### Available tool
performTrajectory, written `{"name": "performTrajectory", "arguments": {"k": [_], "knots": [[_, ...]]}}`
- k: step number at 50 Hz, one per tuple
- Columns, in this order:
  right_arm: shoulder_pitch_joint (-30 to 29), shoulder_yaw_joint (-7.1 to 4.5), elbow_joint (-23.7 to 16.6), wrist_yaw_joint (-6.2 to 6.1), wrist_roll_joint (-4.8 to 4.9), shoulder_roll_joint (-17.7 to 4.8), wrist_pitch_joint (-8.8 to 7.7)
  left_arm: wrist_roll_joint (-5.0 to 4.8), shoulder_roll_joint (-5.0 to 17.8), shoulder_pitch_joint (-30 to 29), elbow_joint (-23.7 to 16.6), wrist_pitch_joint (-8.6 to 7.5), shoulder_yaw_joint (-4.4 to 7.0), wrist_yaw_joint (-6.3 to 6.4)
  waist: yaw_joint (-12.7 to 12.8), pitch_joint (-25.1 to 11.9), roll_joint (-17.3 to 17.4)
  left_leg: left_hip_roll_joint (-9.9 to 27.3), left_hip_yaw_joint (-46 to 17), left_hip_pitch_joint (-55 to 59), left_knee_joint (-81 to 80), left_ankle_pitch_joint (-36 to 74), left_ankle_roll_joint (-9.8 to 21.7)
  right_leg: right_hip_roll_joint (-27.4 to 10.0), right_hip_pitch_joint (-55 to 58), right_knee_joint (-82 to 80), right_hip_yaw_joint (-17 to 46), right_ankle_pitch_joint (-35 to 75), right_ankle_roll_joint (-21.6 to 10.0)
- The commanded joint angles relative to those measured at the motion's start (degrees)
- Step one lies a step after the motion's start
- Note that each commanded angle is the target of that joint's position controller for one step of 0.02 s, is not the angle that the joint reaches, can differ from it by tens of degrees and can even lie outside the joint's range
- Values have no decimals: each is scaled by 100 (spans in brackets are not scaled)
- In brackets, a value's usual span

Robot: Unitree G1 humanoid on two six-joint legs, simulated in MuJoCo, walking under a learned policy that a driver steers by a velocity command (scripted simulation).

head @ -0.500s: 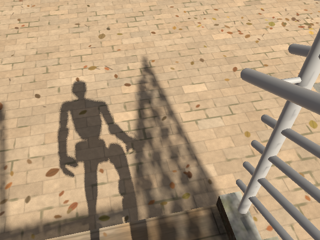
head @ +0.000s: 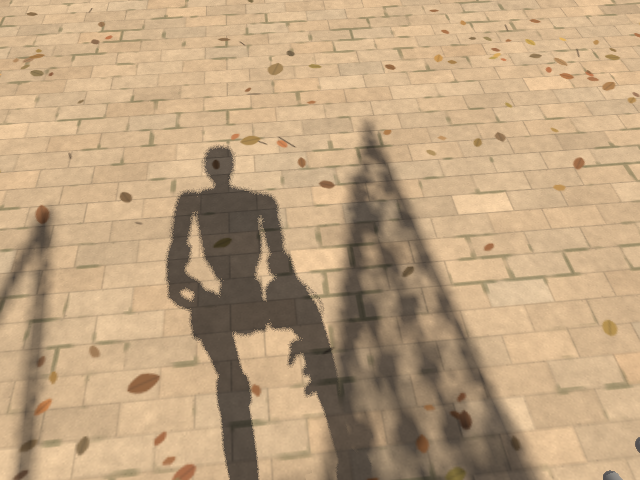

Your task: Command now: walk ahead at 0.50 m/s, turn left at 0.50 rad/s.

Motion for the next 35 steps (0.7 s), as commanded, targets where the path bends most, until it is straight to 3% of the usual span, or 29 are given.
{"name": "performTrajectory", "arguments": {"k": [1,2,5,6,8,10,11,12,13,14,15,16,17,18,19,20,21,22,23,24,25,26,27,28,29,30,32,34,35], "knots": [[1107,23,20,-203,26,-440,-208,121,231,-572,-355,-26,-99,-21,-345,221,179,1508,-2468,1148,-195,1377,1267,-8,-1354,-1427,376,1193,379],[772,34,-241,-251,118,-353,-164,133,345,-1109,-456,-50,-147,-12,-506,165,-139,1223,-2216,790,139,567,1046,-7,-794,-3081,322,2360,343],[25,-27,-665,67,-77,-840,-21,-44,228,-793,-746,35,-160,23,75,366,574,791,-1925,-2842,-213,-527,892,451,3096,-2679,-656,2222,185],[53,-12,-720,135,-58,-858,-51,17,391,-548,-754,64,-91,-24,262,586,509,879,-2374,-2783,-47,-636,932,464,3333,-2533,-576,1588,173],[390,-112,-687,53,60,-923,-34,72,499,-809,-888,109,-49,-87,30,872,387,939,-2896,-1302,631,-348,892,529,2890,-3836,-418,596,9],[392,-222,-604,62,151,-994,72,-143,533,-342,-639,82,21,36,141,690,469,564,-2681,-294,1846,361,617,629,3687,-5370,-443,1022,-88],[-143,-229,-854,172,166,-1058,151,-173,828,1277,-216,-34,169,90,971,286,402,358,-2495,-506,3348,1195,340,322,4990,-5482,-531,1802,-394],[216,-113,-767,365,150,-347,107,-170,964,3021,120,-176,304,77,1331,-976,-499,99,-1771,-2187,5435,1145,-52,-447,7770,-3857,-245,3539,-1288],[1119,-49,-815,479,272,156,93,-111,1515,3092,134,-139,423,-113,718,-1838,-1383,-243,-834,-4335,8343,-2220,-284,-1810,9272,-2321,847,6516,-2558],[349,-166,-1301,498,313,-498,92,49,1333,2881,-46,-17,492,-190,1259,-1421,-685,-8,-476,-5691,8713,-2061,-491,-2214,8981,-3104,1796,4929,-2742],[-408,-136,-1609,389,254,-408,160,114,856,2005,-241,10,416,-93,1218,-557,-97,613,-789,-6428,7865,-928,-545,-2329,7887,-3808,1908,1787,-2265],[-805,-210,-1572,290,186,-591,222,-16,134,1822,-106,15,166,-104,1033,147,409,904,-960,-6082,7186,35,-462,-1818,6330,-4248,1625,30,-1912],[-633,-252,-1395,256,168,-641,238,-72,-299,1663,-19,14,-1,-91,613,447,487,1175,-962,-5221,6365,678,-300,-1411,4892,-4425,1085,-217,-1711],[-585,-181,-1318,250,14,-388,215,-85,-616,1101,-56,-149,-108,65,106,958,410,1692,-1151,-4163,4188,2242,-85,-756,3170,-4799,422,-498,-1289],[-751,-147,-1225,338,-108,-235,190,-194,-461,763,-85,-308,-69,119,119,1084,89,1681,-735,-3231,3267,3015,-77,-340,1943,-4905,-44,-469,-1289],[-885,-252,-1139,392,-126,-436,158,-299,-219,707,-97,-396,-44,140,270,595,135,1404,-324,-1981,2190,3625,-119,-99,1323,-4962,-544,-922,-1362],[-1143,-253,-1152,470,-89,-361,169,-198,150,1230,263,-411,35,92,341,402,-87,1313,-129,-1383,2697,3670,-218,-103,976,-4803,-456,-1118,-1382],[-1019,-221,-1126,527,-17,-391,176,-87,423,1446,478,-387,114,85,247,433,-53,1371,-567,-2103,2839,3876,-243,-392,1601,-4421,-12,-669,-1415],[-1025,-239,-1172,523,-57,-484,150,-34,577,1658,475,-380,155,109,309,298,243,1263,-473,-2420,2622,3702,-258,-512,2166,-4111,59,-119,-1483],[-1936,-168,-1451,428,-31,-572,153,40,268,2046,855,-387,54,182,660,488,245,1653,-1492,-4360,1560,4277,-306,-884,4033,-3867,675,-370,-1506],[-2743,-191,-1648,297,-75,-652,132,-140,-94,2869,1018,-404,-45,317,1189,486,404,1512,-1479,-5763,391,4634,-440,-894,5688,-3427,865,-710,-1499],[-3181,-122,-1710,219,-84,-474,152,-88,-268,3585,1348,-387,-123,377,1407,521,230,1514,-1416,-6397,63,4589,-509,-973,6384,-3197,1203,-803,-1517],[-3008,-78,-1575,228,-44,-562,151,-181,-410,3199,1101,-353,-190,404,1200,304,370,1644,-949,-5130,-932,5739,-449,-516,5454,-2995,598,-1227,-1330],[-3093,5,-1574,275,-22,-392,190,-59,-202,3124,1129,-314,-198,257,1024,493,115,1575,-495,-3341,-527,6243,-361,-358,3661,-3222,402,-1568,-1269],[-2989,-35,-1699,307,-27,-559,253,39,-119,2741,1014,-294,-206,132,798,516,-17,1407,-227,-1891,62,6127,-311,-163,2260,-3507,179,-1936,-1258],[-3096,-108,-1792,315,-73,-856,313,-12,-93,2404,913,-304,-222,71,658,880,-16,1381,-202,-1405,356,5695,-330,-215,1601,-3625,237,-2060,-1251],[-3756,-150,-2060,272,-61,-1100,369,-171,232,2763,973,-375,-139,113,937,1114,281,1407,-191,-1809,-345,4626,-425,-326,2737,-3243,329,-1708,-1140],[-4411,-63,-2169,332,-50,-926,371,-330,137,3471,1431,-307,-68,327,1544,1240,358,1483,-83,-2505,-1873,3990,-580,-314,4594,-2689,500,-1447,-1094],[-4532,42,-2127,291,-66,-726,368,-352,315,3696,1543,-194,-10,331,1752,1241,325,1484,-61,-2091,-2473,3847,-664,-252,4793,-2571,506,-1173,-1129]]}}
